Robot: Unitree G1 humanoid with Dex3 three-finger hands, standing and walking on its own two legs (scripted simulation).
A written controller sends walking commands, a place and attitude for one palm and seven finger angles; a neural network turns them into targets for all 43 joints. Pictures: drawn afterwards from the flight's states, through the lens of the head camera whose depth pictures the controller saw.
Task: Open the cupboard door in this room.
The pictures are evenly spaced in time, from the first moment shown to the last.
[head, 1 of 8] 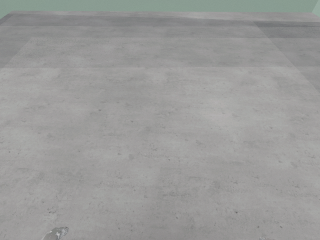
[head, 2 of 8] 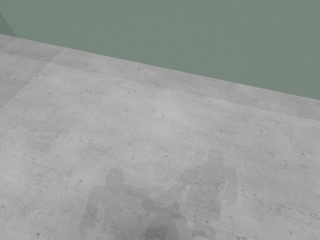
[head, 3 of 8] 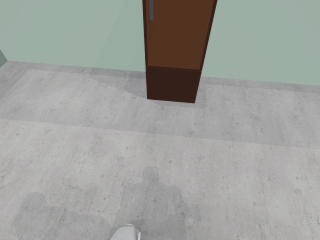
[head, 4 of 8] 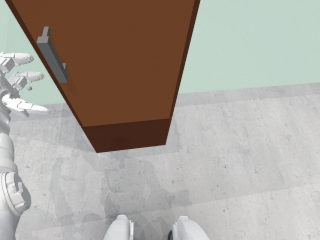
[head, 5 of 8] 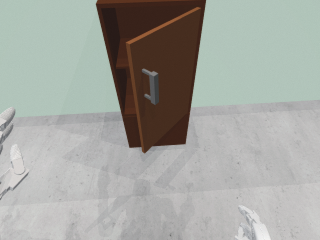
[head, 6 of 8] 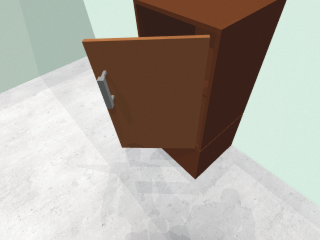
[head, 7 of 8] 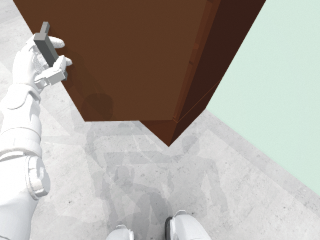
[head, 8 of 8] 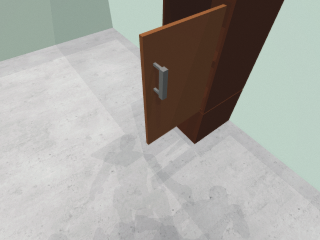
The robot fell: no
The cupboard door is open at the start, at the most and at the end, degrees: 0 94 92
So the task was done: yes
